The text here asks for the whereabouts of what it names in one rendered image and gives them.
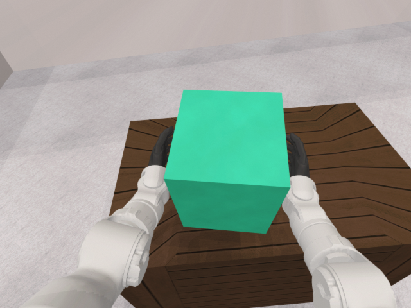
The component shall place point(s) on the robot right forearm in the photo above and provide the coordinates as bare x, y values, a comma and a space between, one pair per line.
313, 230

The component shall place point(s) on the pedestal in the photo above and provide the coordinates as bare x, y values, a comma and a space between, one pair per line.
364, 187

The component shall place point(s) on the robot left forearm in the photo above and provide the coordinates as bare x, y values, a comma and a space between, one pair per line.
146, 208

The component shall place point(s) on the right robot upper arm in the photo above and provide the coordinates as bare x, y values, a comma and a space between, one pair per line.
351, 285

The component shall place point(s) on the left robot hand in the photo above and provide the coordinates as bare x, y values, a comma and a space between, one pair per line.
160, 150

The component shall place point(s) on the right robot hand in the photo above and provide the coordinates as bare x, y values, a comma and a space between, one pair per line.
298, 158

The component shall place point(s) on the carton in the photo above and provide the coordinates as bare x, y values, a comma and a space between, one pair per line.
228, 162

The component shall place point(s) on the left robot upper arm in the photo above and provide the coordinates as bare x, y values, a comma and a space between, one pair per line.
114, 256

